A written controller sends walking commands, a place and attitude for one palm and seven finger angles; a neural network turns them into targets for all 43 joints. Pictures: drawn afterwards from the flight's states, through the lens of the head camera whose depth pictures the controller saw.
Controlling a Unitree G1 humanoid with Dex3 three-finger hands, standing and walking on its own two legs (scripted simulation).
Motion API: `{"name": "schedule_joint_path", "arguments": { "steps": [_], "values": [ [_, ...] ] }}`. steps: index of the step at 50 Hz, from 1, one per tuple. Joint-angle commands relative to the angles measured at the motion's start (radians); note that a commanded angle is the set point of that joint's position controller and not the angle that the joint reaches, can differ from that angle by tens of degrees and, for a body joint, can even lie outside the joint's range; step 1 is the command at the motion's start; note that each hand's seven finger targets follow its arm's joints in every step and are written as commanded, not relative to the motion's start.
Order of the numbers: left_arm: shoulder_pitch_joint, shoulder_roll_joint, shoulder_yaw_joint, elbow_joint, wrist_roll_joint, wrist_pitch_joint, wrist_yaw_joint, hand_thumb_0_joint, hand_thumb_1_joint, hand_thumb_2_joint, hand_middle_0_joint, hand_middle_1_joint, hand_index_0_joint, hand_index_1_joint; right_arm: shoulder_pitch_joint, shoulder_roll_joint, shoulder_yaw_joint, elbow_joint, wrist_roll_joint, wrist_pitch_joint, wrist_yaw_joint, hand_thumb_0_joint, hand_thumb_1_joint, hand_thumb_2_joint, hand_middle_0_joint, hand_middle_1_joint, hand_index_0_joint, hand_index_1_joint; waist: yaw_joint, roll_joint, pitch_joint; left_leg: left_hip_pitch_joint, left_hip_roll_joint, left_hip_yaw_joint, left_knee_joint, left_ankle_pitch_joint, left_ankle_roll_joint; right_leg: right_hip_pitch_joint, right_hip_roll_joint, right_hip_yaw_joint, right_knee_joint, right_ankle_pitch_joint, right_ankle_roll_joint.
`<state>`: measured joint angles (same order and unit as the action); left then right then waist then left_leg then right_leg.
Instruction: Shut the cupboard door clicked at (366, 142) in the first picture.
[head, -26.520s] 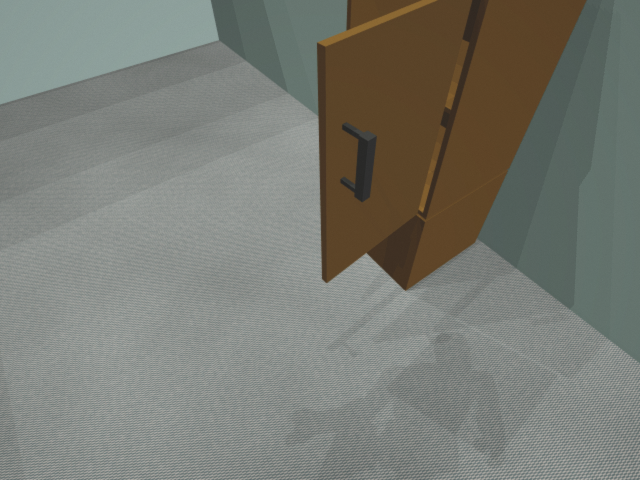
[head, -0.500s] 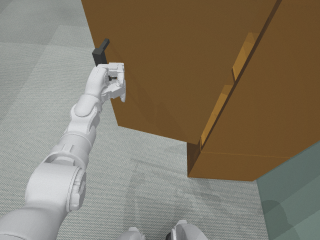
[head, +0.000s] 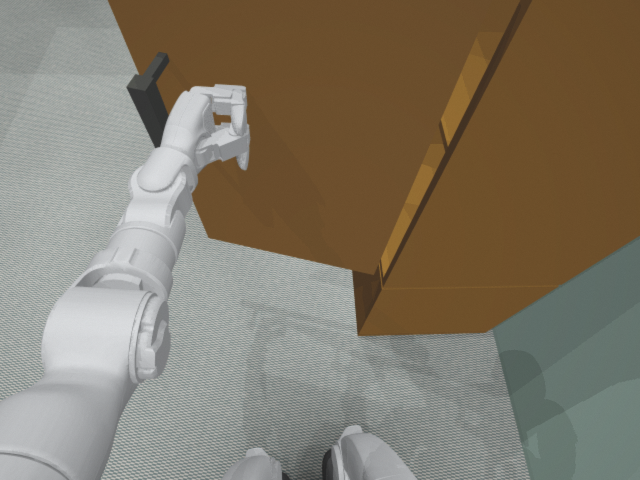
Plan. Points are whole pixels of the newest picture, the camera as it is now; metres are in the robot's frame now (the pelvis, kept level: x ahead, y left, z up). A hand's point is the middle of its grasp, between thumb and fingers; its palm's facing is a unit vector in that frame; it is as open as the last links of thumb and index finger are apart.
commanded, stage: push the door shut along its arc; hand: left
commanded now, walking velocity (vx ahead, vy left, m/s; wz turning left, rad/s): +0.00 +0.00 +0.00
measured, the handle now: (168, 117) +0.55 +0.13 +0.09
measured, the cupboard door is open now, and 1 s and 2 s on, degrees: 75 63 63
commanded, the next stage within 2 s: pull the fist back off the door in 0.32 s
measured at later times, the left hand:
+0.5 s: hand (262, 115) +0.53 +0.01 +0.10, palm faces -0.32 -0.95 +0.05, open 3.2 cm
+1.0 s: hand (277, 132) +0.51 -0.01 +0.10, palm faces +0.02 -1.00 -0.02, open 3.1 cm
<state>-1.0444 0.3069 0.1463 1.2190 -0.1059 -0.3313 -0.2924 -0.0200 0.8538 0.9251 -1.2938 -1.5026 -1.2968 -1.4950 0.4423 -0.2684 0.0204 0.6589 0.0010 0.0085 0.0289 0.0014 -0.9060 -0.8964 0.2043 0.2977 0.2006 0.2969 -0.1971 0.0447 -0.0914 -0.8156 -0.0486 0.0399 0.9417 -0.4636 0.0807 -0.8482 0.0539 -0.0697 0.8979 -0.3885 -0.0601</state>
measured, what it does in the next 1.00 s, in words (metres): stands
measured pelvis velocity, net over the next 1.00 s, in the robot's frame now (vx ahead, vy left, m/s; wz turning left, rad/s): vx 0.01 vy -0.02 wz -0.02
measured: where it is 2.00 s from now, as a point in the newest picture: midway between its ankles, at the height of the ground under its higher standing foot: outside the picture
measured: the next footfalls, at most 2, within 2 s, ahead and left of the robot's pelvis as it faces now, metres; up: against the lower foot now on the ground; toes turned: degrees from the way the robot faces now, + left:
none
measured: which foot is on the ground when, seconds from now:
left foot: down 0.00-1.00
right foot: down 0.00-1.00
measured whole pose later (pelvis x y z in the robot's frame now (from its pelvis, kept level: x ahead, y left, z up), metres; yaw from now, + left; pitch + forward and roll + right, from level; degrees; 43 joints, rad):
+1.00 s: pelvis +0.01 -0.02 +0.00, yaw -1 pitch +20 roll +0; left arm -0.94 0.11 0.19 1.14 0.02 -0.44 0.25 0.02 0.90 0.90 -1.29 -1.50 -1.30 -1.49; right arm 0.49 -0.25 -0.02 0.66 -0.06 0.01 0.13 0.00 -0.91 -0.90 0.20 0.30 0.20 0.30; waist -0.17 0.05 -0.14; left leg -0.78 -0.02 0.05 0.90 -0.46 0.05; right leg -0.83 0.08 -0.05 0.87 -0.38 -0.09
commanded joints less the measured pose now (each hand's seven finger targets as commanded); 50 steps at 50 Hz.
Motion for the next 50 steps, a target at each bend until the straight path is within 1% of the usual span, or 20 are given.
{"name": "schedule_joint_path", "arguments": {
  "steps": [1, 3, 5, 7, 10, 14, 21, 22, 23, 25, 27, 29, 30, 32, 35, 37, 40, 45, 48, 50],
  "values": [
    [-0.619, 0.088, -0.032, -0.215, -0.022, -0.047, -0.012, 0.000, 0.900, 0.900, -1.300, -1.500, -1.300, -1.500, 0.144, -0.176, -0.062, -0.042, 0.005, -0.024, -0.020, 0.000, -0.900, -0.900, 0.200, 0.300, 0.200, 0.300, -0.074, 0.037, -0.473, 0.374, 0.042, -0.139, -0.066, 0.441, -0.036, 0.115, -0.005, 0.061, -0.088, 0.336, 0.028],
    [-0.657, 0.075, -0.048, -0.167, -0.025, -0.031, -0.018, 0.000, 0.900, 0.900, -1.300, -1.500, -1.300, -1.500, 0.146, -0.178, -0.059, -0.027, 0.005, -0.029, -0.025, 0.000, -0.900, -0.900, 0.200, 0.300, 0.200, 0.300, -0.099, 0.004, -0.420, 0.328, 0.039, -0.138, -0.062, 0.383, -0.030, 0.096, -0.004, 0.062, -0.097, 0.301, 0.031],
    [-0.732, 0.081, -0.052, -0.176, -0.027, -0.033, -0.023, 0.000, 0.900, 0.900, -1.300, -1.500, -1.300, -1.500, 0.144, -0.184, -0.057, -0.017, 0.003, -0.037, -0.031, 0.000, -0.900, -0.900, 0.200, 0.300, 0.200, 0.300, -0.116, 0.028, -0.439, 0.332, 0.038, -0.145, -0.050, 0.369, -0.027, 0.070, -0.007, 0.064, -0.090, 0.283, 0.031],
    [-0.739, 0.098, -0.040, -0.144, -0.031, -0.021, -0.030, 0.000, 0.900, 0.900, -1.300, -1.500, -1.300, -1.500, 0.143, -0.188, -0.054, -0.014, 0.001, -0.045, -0.034, 0.000, -0.900, -0.900, 0.200, 0.300, 0.200, 0.300, -0.124, 0.011, -0.435, 0.293, 0.034, -0.141, -0.043, 0.336, -0.023, 0.077, -0.007, 0.068, -0.090, 0.263, 0.030],
    [-0.806, 0.080, -0.063, -0.177, -0.034, -0.028, -0.049, 0.000, 0.900, 0.900, -1.300, -1.500, -1.300, -1.500, 0.138, -0.190, -0.055, -0.006, -0.002, -0.060, -0.038, 0.000, -0.900, -0.900, 0.200, 0.300, 0.200, 0.300, -0.127, 0.085, -0.504, 0.357, 0.039, -0.161, -0.019, 0.392, -0.027, 0.026, -0.009, 0.058, -0.056, 0.274, 0.023],
    [-0.847, 0.041, -0.082, -0.147, -0.036, -0.009, -0.057, 0.000, 0.900, 0.900, -1.300, -1.500, -1.300, -1.500, 0.138, -0.192, -0.054, 0.005, -0.004, -0.071, -0.041, 0.000, -0.900, -0.900, 0.200, 0.300, 0.200, 0.300, -0.148, 0.078, -0.499, 0.335, 0.037, -0.167, 0.004, 0.380, -0.020, -0.022, -0.004, 0.051, -0.041, 0.248, 0.022],
    [-0.906, 0.050, -0.087, -0.114, -0.016, 0.025, -0.060, 0.000, 0.900, 0.900, -1.300, -1.500, -1.300, -1.500, 0.147, -0.198, -0.055, 0.026, -0.011, -0.077, -0.046, 0.000, -0.900, -0.900, 0.200, 0.300, 0.200, 0.300, -0.163, 0.085, -0.530, 0.321, 0.043, -0.172, 0.038, 0.384, -0.020, -0.072, -0.002, 0.047, -0.016, 0.234, 0.023],
    [-0.892, 0.089, 0.123, -0.097, -0.082, 0.039, 0.145, 0.000, 0.900, 0.900, -1.300, -1.500, -1.300, -1.500, 0.168, -0.168, -0.048, 0.001, -0.021, -0.090, -0.031, 0.000, -0.900, -0.900, 0.200, 0.300, 0.200, 0.300, -0.110, 0.136, -0.538, 0.246, 0.049, -0.173, 0.026, 0.329, -0.047, -0.045, -0.014, 0.063, -0.027, 0.214, 0.025],
    [-0.831, 0.041, 0.087, -0.052, -0.045, 0.047, 0.254, 0.000, 0.900, 0.900, -1.300, -1.500, -1.300, -1.500, 0.176, -0.167, -0.046, -0.001, -0.032, -0.093, -0.009, 0.000, -0.900, -0.900, 0.200, 0.300, 0.200, 0.300, -0.117, 0.112, -0.522, 0.227, 0.059, -0.190, 0.009, 0.292, -0.056, -0.052, -0.017, 0.059, -0.022, 0.190, 0.033],
    [-0.798, -0.021, 0.112, -0.054, -0.008, 0.019, 0.421, 0.000, 0.900, 0.900, -1.300, -1.500, -1.300, -1.500, 0.195, -0.164, -0.057, -0.009, -0.062, -0.091, 0.031, 0.000, -0.900, -0.900, 0.200, 0.300, 0.200, 0.300, -0.117, 0.041, -0.509, 0.202, 0.058, -0.187, 0.004, 0.296, -0.058, -0.040, -0.015, 0.049, -0.024, 0.196, 0.045],
    [-0.799, -0.009, 0.150, -0.126, 0.062, -0.053, 0.579, 0.000, 0.900, 0.900, -1.300, -1.500, -1.300, -1.500, 0.205, -0.158, -0.065, -0.019, -0.095, -0.088, 0.067, 0.000, -0.900, -0.900, 0.200, 0.300, 0.200, 0.300, -0.093, 0.050, -0.574, 0.182, 0.048, -0.159, 0.031, 0.348, -0.062, 0.000, -0.016, 0.055, -0.006, 0.249, 0.047],
    [-0.772, 0.034, 0.137, -0.139, 0.181, -0.132, 0.662, 0.000, 0.900, 0.900, -1.300, -1.500, -1.300, -1.500, 0.220, -0.160, -0.074, -0.013, -0.116, -0.083, 0.096, 0.000, -0.900, -0.900, 0.200, 0.300, 0.200, 0.300, -0.085, 0.057, -0.620, 0.177, 0.045, -0.148, 0.053, 0.399, -0.066, 0.013, -0.014, 0.053, 0.023, 0.294, 0.047],
    [-0.774, 0.025, 0.093, -0.144, 0.231, -0.154, 0.670, 0.000, 0.900, 0.900, -1.300, -1.500, -1.300, -1.500, 0.229, -0.161, -0.081, -0.003, -0.119, -0.075, 0.107, 0.000, -0.900, -0.900, 0.200, 0.300, 0.200, 0.300, -0.094, 0.078, -0.618, 0.195, 0.047, -0.146, 0.050, 0.414, -0.067, 0.010, -0.015, 0.055, 0.022, 0.304, 0.048],
    [-0.735, 0.026, 0.057, -0.133, 0.276, -0.163, 0.658, 0.000, 0.900, 0.900, -1.300, -1.500, -1.300, -1.500, 0.240, -0.164, -0.092, 0.000, -0.112, -0.058, 0.117, 0.000, -0.900, -0.900, 0.200, 0.300, 0.200, 0.300, -0.093, 0.059, -0.620, 0.207, 0.045, -0.132, 0.035, 0.407, -0.063, 0.053, -0.014, 0.061, 0.005, 0.323, 0.049],
    [-0.668, 0.063, 0.092, -0.123, 0.219, -0.118, 0.609, 0.000, 0.900, 0.900, -1.300, -1.500, -1.300, -1.500, 0.232, -0.168, -0.090, -0.023, -0.083, -0.032, 0.103, 0.000, -0.900, -0.900, 0.200, 0.300, 0.200, 0.300, -0.068, 0.013, -0.623, 0.173, 0.033, -0.104, -0.014, 0.356, -0.052, 0.195, -0.012, 0.081, -0.040, 0.353, 0.050],
    [-0.641, 0.031, 0.086, -0.158, 0.165, -0.096, 0.578, 0.000, 0.900, 0.900, -1.300, -1.500, -1.300, -1.500, 0.221, -0.160, -0.088, -0.044, -0.070, -0.020, 0.090, 0.000, -0.900, -0.900, 0.200, 0.300, 0.200, 0.300, -0.060, -0.029, -0.599, 0.155, 0.029, -0.088, -0.049, 0.324, -0.045, 0.273, -0.011, 0.091, -0.076, 0.366, 0.054],
    [-0.578, 0.024, 0.110, -0.221, 0.107, -0.124, 0.556, 0.000, 0.900, 0.900, -1.300, -1.500, -1.300, -1.500, 0.203, -0.147, -0.081, -0.058, -0.063, -0.024, 0.079, 0.000, -0.900, -0.900, 0.200, 0.300, 0.200, 0.300, -0.031, -0.039, -0.562, 0.157, 0.028, -0.071, -0.079, 0.319, -0.044, 0.329, -0.011, 0.100, -0.102, 0.381, 0.051],
    [-0.370, -0.056, 0.054, -0.267, 0.127, -0.190, 0.545, 0.000, 0.900, 0.900, -1.300, -1.500, -1.300, -1.500, 0.183, -0.128, -0.089, -0.059, -0.062, -0.030, 0.088, 0.000, -0.900, -0.900, 0.200, 0.300, 0.200, 0.300, 0.006, -0.051, -0.494, 0.163, 0.022, -0.041, -0.086, 0.346, -0.042, 0.360, -0.017, 0.106, -0.107, 0.449, 0.053],
    [-0.259, -0.115, 0.011, -0.259, 0.124, -0.159, 0.540, 0.000, 0.900, 0.900, -1.300, -1.500, -1.300, -1.500, 0.167, -0.127, -0.092, -0.072, -0.054, -0.017, 0.092, 0.000, -0.900, -0.900, 0.200, 0.300, 0.200, 0.300, 0.018, -0.097, -0.426, 0.135, 0.012, -0.022, -0.106, 0.304, -0.037, 0.390, -0.023, 0.123, -0.143, 0.442, 0.068],
    [-0.224, -0.100, 0.029, -0.326, 0.109, -0.153, 0.542, 0.000, 0.900, 0.900, -1.300, -1.500, -1.300, -1.500, 0.145, -0.124, -0.094, -0.087, -0.046, -0.009, 0.085, 0.000, -0.900, -0.900, 0.200, 0.300, 0.200, 0.300, 0.042, -0.084, -0.446, 0.161, 0.008, -0.014, -0.117, 0.325, -0.037, 0.433, -0.028, 0.126, -0.148, 0.478, 0.069]
  ]
}}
